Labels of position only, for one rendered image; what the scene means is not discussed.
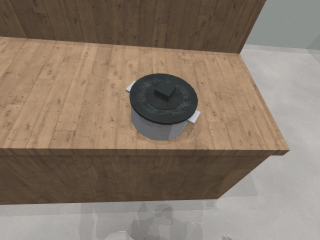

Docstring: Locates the lid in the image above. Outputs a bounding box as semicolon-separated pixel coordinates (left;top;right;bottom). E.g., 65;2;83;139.
129;73;198;125

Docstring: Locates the pot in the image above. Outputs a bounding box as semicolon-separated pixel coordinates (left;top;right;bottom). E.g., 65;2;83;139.
125;81;201;141

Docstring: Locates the knob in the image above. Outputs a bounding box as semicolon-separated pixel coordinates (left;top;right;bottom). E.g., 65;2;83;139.
154;81;176;101

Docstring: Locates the table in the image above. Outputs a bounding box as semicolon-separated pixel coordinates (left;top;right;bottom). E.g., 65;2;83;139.
0;0;290;205

